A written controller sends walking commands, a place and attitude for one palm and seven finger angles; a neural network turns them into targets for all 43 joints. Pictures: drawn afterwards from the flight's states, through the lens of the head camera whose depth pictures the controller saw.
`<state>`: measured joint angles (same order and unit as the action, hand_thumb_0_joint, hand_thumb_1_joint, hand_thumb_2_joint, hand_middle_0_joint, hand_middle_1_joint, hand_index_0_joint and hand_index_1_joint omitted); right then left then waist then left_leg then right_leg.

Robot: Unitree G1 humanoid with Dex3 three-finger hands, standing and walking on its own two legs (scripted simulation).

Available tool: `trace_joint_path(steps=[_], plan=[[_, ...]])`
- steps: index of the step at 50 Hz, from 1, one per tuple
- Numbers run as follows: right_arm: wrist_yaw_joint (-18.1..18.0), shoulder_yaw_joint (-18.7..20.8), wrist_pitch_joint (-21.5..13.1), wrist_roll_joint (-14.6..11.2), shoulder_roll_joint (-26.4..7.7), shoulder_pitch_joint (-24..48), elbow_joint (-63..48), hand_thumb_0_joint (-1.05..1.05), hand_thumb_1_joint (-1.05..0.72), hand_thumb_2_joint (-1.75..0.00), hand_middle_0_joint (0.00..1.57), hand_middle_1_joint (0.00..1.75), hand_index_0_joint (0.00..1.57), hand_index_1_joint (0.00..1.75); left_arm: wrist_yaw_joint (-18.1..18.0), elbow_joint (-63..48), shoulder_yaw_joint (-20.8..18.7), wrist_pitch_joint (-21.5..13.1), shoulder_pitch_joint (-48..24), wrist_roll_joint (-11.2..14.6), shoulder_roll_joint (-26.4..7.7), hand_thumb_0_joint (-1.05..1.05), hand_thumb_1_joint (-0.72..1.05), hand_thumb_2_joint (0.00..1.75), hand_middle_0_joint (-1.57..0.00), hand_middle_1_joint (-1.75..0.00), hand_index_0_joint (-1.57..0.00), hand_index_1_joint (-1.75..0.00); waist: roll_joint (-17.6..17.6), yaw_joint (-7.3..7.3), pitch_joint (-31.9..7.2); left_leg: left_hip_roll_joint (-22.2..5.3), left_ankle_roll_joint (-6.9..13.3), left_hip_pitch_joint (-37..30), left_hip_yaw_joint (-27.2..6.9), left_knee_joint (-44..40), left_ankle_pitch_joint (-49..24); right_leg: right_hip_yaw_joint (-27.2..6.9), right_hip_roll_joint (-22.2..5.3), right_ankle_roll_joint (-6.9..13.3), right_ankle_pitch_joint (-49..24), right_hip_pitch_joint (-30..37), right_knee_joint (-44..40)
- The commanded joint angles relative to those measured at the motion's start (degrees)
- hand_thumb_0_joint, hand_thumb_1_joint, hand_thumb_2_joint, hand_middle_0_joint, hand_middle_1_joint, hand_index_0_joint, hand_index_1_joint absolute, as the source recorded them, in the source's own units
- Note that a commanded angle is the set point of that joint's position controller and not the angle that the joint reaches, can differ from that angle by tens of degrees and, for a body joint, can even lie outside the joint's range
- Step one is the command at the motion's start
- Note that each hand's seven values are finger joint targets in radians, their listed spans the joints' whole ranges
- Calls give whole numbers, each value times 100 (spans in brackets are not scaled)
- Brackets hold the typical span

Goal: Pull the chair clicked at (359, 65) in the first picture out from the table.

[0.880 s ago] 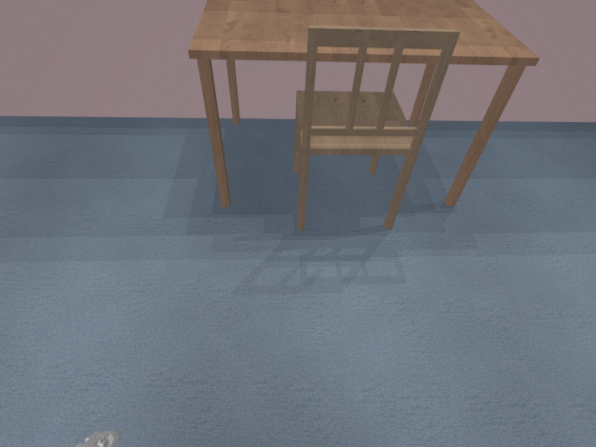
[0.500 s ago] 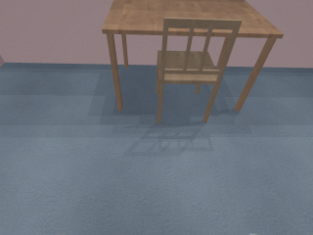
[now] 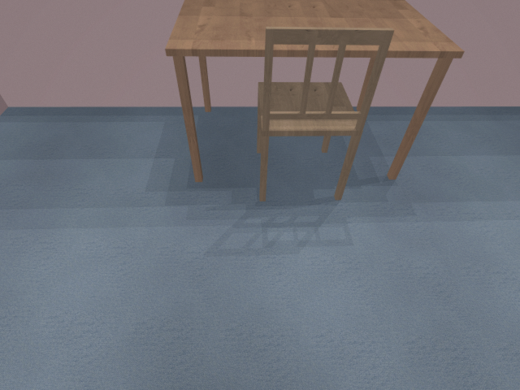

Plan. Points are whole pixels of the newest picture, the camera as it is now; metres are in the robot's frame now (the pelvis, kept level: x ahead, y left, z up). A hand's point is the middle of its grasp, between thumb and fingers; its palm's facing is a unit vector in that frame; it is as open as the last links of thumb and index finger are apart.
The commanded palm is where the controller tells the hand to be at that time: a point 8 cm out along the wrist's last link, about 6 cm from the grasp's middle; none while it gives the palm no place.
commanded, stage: stand and wait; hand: left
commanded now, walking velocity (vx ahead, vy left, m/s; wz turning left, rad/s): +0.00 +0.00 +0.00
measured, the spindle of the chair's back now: (307, 80) +1.19 -0.11 -0.10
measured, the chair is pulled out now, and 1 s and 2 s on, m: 0.00 0.00 0.00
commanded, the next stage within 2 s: look at it before walking up in 0.16 s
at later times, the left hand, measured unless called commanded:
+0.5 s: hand out of the picture +0.07 +0.24 -0.16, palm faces -0.02 -0.95 -0.32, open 7.4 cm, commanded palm none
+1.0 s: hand out of the picture +0.08 +0.24 -0.16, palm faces -0.03 -0.95 -0.32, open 7.4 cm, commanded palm none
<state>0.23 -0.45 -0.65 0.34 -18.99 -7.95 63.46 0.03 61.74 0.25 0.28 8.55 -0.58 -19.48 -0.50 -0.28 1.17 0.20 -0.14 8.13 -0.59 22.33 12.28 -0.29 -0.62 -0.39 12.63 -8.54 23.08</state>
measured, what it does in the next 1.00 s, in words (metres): stands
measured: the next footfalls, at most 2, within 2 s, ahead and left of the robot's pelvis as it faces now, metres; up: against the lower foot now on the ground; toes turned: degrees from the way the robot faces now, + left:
left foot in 1.80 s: +0.23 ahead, +0.07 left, +0.00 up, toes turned -23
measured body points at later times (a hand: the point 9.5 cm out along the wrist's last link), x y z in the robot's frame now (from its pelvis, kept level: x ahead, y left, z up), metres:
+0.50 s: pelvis +0.01 -0.01 +0.00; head +0.01 +0.00 +0.45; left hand +0.08 +0.29 -0.14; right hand +0.08 -0.30 -0.13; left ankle +0.00 +0.12 -0.74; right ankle +0.00 -0.12 -0.74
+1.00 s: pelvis +0.01 +0.00 +0.00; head +0.02 +0.00 +0.45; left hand +0.08 +0.29 -0.14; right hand +0.10 -0.29 -0.13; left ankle +0.00 +0.12 -0.74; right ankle +0.00 -0.12 -0.74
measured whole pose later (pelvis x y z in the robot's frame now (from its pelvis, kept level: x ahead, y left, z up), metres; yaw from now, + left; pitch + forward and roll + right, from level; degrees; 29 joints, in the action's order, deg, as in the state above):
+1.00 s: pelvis +0.01 +0.00 +0.00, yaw -2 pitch -1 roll +0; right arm -0.7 -0.1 -0.3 0.3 -17.9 -6.0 62.4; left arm -0.5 60.8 -0.3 0.9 9.1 -0.5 -18.9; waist -0.8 -1.3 1.9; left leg -1.0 -0.8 7.8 0.9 22.6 13.7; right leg -1.8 0.6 0.0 13.1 -8.8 23.0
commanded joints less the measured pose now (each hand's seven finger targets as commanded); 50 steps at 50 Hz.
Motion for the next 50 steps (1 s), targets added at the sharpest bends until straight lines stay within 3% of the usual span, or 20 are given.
trace_joint_path(steps=[1,12,20,45,48,50], plan=[[-85,241,-127,10,-1200,344,-396,0,-90,-90,20,30,20,30,-67,-355,-220,-151,-259,-8,-1175,0,90,90,-20,-30,-20,-30,-9,0,-144,-645,216,97,-575,-413,-482,-587,-626,204,-274,-97,-475],[-85,238,-130,15,-1163,308,-346,0,-90,-90,20,30,20,30,-65,-344,-227,-167,-248,-7,-1154,0,90,90,-20,-30,-20,-30,-8,17,-206,-660,183,54,-531,-394,-564,-628,-630,218,-361,-94,-494],[-93,234,-135,7,-1160,324,-326,0,-90,-90,20,30,20,30,-74,-320,-214,-189,-228,2,-1165,0,90,90,-20,-30,-20,-30,80,15,-371,-688,165,-72,-498,-345,-909,-599,-650,223,-884,78,-431],[-132,255,-129,13,-1185,381,-359,0,-90,-90,20,30,20,30,-65,-366,-241,-159,-247,-4,-1169,0,90,90,-20,-30,-20,-30,118,11,-317,-756,136,-305,-396,-315,-1309,-593,-625,224,-1407,93,-398],[-176,177,-11,21,-544,-15,-353,0,-90,-90,20,30,20,30,-103,-379,-165,26,79,5,-580,0,90,90,-20,-30,-20,-30,52,42,-320,-802,27,-324,-104,32,-1499,-657,-592,156,-1892,-109,-30],[-208,244,59,23,-577,-107,-482,0,-90,-90,20,30,20,30,-94,-500,-209,102,174,-12,-599,0,90,90,-20,-30,-20,-30,19,57,-258,-844,20,-277,17,216,-1333,-746,-540,175,-1937,-353,194]])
